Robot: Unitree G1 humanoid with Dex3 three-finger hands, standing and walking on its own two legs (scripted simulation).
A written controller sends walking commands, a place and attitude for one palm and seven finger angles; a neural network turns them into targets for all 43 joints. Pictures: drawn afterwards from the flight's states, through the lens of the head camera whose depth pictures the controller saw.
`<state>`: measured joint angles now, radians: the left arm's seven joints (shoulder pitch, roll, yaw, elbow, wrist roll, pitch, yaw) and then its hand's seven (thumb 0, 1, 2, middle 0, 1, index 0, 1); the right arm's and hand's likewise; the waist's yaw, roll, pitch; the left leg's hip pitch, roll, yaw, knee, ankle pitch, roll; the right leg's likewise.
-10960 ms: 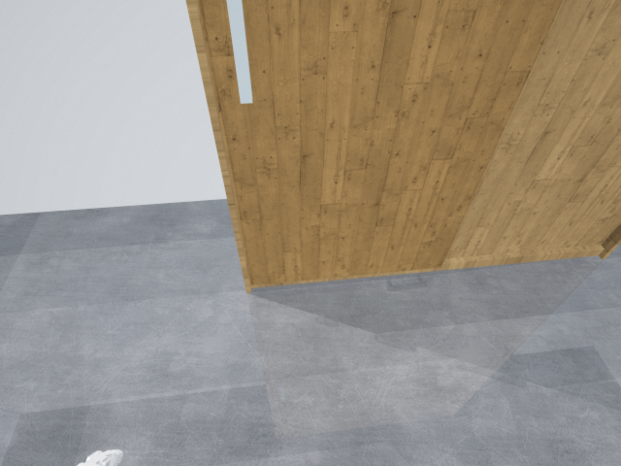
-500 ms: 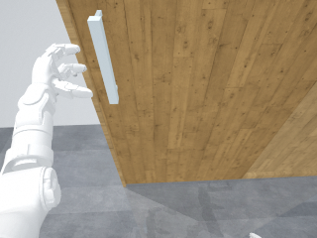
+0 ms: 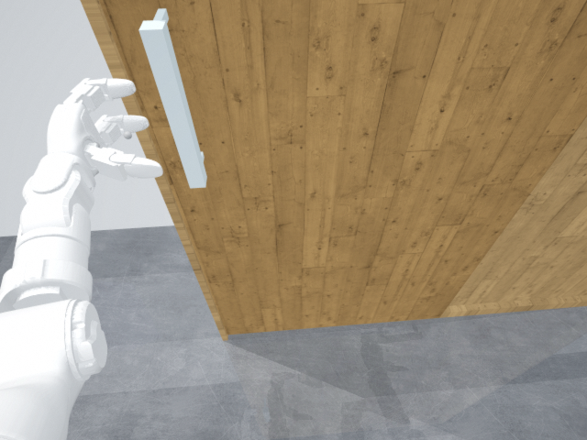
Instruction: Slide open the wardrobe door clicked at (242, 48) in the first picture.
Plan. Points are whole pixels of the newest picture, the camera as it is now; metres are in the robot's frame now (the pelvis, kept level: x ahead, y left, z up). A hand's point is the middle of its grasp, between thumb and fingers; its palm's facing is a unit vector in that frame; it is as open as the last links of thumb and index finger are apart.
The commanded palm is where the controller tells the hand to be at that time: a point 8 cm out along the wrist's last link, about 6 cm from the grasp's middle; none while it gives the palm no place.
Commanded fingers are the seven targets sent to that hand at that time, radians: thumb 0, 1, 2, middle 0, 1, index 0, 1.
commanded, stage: move the hooked fingers beside the handle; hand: left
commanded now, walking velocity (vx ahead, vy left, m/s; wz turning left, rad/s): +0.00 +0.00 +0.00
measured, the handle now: (182, 109) +0.52 +0.16 +0.19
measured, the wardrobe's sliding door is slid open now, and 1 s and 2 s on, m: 0.00 0.00 0.00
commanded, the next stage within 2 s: feel for the door with the fingertips in 0.02 s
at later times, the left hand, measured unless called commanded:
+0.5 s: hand (151, 133) +0.45 +0.19 +0.19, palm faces +0.07 -1.00 +0.02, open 14.0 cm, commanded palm +0.43 +0.24 +0.19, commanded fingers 0.00 -0.50 0.30 -0.30 -1.20 -0.30 -1.20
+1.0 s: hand (157, 122) +0.48 +0.19 +0.19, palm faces +0.09 -1.00 +0.00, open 13.9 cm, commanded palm +0.46 +0.24 +0.19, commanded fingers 0.00 -0.50 0.30 -0.30 -1.20 -0.30 -1.20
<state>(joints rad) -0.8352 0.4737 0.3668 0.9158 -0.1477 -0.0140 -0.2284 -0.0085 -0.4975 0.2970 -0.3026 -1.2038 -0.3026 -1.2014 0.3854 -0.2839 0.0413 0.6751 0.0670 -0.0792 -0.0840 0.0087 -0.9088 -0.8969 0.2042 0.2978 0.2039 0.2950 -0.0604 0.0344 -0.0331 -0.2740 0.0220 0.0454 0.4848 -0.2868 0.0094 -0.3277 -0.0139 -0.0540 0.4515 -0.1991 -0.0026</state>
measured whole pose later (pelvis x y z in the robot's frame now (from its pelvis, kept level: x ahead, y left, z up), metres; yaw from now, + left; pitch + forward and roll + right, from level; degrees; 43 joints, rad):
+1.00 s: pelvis +0.00 +0.00 +0.00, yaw +1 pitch +6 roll -1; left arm -0.99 0.44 0.33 1.07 -0.11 -0.06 -0.15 -0.01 -0.50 0.30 -0.32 -1.22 -0.32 -1.22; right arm 0.38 -0.29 0.03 0.70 0.04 -0.10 -0.07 0.01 -0.91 -0.90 0.20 0.30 0.20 0.30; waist -0.09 0.03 -0.03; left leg -0.33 0.02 0.03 0.52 -0.29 0.01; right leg -0.38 -0.02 -0.06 0.48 -0.20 0.00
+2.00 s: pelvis +0.00 +0.00 +0.00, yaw +0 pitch +6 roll -1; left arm -0.94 0.34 0.29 0.95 -0.11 -0.02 -0.08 -0.01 -0.50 0.30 -0.30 -1.20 -0.30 -1.20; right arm 0.34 -0.27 0.03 0.69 0.04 -0.08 -0.06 0.01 -0.91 -0.90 0.20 0.30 0.20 0.29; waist -0.07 0.03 -0.04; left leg -0.31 0.02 0.03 0.51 -0.30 0.00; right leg -0.36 -0.01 -0.06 0.48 -0.21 -0.01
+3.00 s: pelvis +0.00 +0.00 +0.00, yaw +0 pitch +5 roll +0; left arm -0.98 0.31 0.27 1.01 -0.11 -0.05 -0.03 -0.01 -0.50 0.30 -0.30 -1.20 -0.30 -1.20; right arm 0.36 -0.26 0.03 0.72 0.04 -0.10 -0.06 0.01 -0.91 -0.90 0.20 0.30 0.20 0.29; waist -0.08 0.03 -0.04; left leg -0.31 0.02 0.04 0.51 -0.29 0.01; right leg -0.37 -0.02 -0.06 0.47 -0.20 0.00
